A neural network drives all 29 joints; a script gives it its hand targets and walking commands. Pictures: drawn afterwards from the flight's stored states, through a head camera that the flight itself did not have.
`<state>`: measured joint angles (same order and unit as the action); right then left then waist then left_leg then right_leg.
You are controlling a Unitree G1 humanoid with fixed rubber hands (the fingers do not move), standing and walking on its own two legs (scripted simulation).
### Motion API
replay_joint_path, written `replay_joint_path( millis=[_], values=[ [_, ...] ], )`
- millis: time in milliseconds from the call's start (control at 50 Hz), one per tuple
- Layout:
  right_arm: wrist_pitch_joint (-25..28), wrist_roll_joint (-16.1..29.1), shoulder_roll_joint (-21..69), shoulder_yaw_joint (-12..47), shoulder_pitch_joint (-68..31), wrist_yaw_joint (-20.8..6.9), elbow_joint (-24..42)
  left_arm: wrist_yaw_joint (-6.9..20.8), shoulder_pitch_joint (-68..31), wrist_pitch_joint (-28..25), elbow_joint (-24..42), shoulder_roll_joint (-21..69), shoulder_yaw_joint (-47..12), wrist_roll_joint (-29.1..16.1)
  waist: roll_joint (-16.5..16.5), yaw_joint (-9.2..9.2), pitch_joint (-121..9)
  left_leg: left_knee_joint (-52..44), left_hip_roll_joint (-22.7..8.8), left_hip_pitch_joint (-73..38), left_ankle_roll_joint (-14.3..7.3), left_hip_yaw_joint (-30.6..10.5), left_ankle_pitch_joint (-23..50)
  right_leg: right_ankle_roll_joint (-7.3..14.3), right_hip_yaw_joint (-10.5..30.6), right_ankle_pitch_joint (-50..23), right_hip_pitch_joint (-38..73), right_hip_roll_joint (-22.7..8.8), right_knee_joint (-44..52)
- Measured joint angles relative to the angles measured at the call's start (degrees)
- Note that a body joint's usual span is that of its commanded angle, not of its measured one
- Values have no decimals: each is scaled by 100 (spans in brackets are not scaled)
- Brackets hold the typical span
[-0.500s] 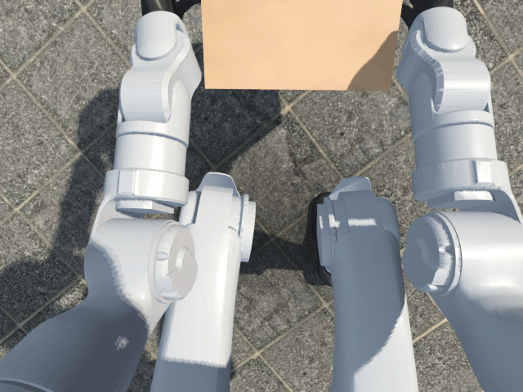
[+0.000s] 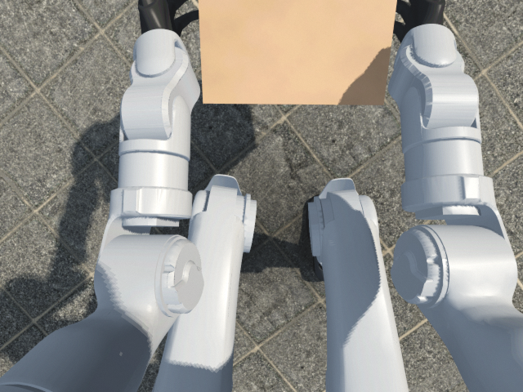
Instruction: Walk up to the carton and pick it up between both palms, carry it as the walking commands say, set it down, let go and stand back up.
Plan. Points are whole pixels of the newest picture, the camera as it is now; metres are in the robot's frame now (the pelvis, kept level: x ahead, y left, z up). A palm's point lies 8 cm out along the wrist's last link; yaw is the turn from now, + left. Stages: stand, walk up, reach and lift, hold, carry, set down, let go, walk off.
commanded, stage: reach and lift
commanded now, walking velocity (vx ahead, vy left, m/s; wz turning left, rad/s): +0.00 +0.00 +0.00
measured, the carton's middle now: (285, 34) +0.54 +0.01 -0.18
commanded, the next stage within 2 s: none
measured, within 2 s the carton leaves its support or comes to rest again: neither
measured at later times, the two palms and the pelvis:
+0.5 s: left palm (132, 20) +0.50 +0.14 -0.02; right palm (454, 13) +0.51 -0.13 -0.03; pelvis +0.00 +0.00 +0.05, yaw +0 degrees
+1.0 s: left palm out of the picture +0.48 +0.14 +0.05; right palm out of the picture +0.50 -0.14 +0.05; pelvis +0.01 +0.00 +0.11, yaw +0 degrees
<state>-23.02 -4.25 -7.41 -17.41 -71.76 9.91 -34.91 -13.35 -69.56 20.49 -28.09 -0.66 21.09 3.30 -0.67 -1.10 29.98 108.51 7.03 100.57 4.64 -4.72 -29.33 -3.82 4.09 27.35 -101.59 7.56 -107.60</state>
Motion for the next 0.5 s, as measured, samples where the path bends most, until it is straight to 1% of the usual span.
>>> replay_joint_path(
  millis=[40,120,160,260,280,360,420,500],
  values=[
    [-47,35,-3,14,75,4,72,-7,43,32,39,36,-12,11,-19,-18,-3,-60,-6,-112,4,-9,1,5,2,-6,108,10,62],
    [-83,-41,44,-111,45,-20,-40,26,-10,85,-81,86,107,144,-50,-33,-12,-208,-5,-313,14,-31,28,20,6,-38,304,19,207],
    [-119,-18,24,-46,78,-17,26,-3,55,95,-5,94,66,102,-40,-39,-8,-283,-2,-420,17,-48,41,30,2,-50,413,18,284],
    [-79,-137,125,-175,94,-68,-29,7,128,129,43,128,91,204,5,-22,-10,-491,16,-667,26,-98,81,50,-14,-79,672,4,499],
    [-85,-140,128,-187,121,-78,-19,5,138,137,46,146,99,202,14,-28,-16,-536,19,-708,26,-101,91,52,-10,-87,714,3,542],
    [-132,-73,145,-50,243,26,119,39,226,104,54,142,104,159,-19,-50,-10,-707,4,-913,10,-74,113,52,42,-115,898,21,686],
    [-155,-79,183,-16,311,30,195,15,355,136,184,137,49,87,10,-36,-7,-819,14,-1061,12,-96,134,54,42,-128,1056,13,803],
    [-153,-99,215,-62,374,10,152,-9,420,149,161,181,63,94,5,-40,-4,-967,17,-1276,-4,-102,156,54,60,-143,1276,10,951]
  ],
)
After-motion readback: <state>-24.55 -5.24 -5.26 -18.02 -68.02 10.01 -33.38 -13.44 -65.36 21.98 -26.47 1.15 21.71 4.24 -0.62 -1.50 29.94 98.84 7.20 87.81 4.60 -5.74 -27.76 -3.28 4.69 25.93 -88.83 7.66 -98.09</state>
